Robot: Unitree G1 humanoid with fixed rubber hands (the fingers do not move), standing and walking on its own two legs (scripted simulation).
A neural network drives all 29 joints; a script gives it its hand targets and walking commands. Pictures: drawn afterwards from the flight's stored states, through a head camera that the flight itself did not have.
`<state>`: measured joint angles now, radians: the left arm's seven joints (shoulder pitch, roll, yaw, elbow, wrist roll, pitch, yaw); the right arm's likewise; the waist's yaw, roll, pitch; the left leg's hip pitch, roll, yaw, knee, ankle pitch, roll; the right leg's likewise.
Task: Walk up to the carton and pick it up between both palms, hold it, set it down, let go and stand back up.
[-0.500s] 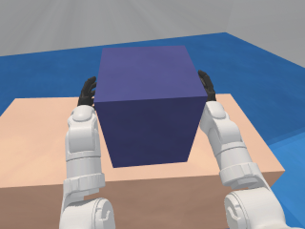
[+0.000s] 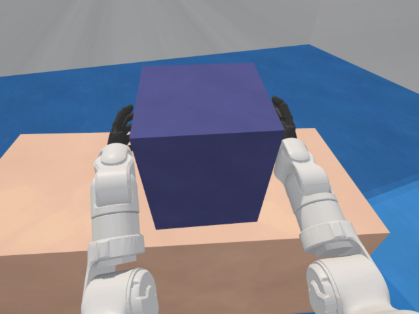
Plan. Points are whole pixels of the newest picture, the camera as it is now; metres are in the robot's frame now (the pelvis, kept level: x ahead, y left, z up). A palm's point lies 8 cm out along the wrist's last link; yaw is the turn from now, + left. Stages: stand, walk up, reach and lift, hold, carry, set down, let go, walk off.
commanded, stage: hold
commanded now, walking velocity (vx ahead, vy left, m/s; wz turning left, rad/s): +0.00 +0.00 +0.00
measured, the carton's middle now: (203, 148) +0.38 +0.00 +0.17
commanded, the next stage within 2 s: none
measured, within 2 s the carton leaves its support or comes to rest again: neither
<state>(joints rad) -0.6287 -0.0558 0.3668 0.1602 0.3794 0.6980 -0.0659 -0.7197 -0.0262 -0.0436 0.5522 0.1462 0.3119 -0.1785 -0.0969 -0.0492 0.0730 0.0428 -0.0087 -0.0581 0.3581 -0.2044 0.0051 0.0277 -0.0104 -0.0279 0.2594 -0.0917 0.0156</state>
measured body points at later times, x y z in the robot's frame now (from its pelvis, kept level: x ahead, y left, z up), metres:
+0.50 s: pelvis +0.00 +0.00 +0.00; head -0.05 +0.02 +0.45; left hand +0.38 +0.16 +0.19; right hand +0.38 -0.15 +0.20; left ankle +0.01 +0.11 -0.75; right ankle +0.05 -0.13 -0.75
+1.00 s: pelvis +0.00 +0.00 +0.00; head -0.05 +0.03 +0.45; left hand +0.38 +0.16 +0.19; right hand +0.38 -0.15 +0.20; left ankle +0.01 +0.11 -0.75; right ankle +0.05 -0.13 -0.75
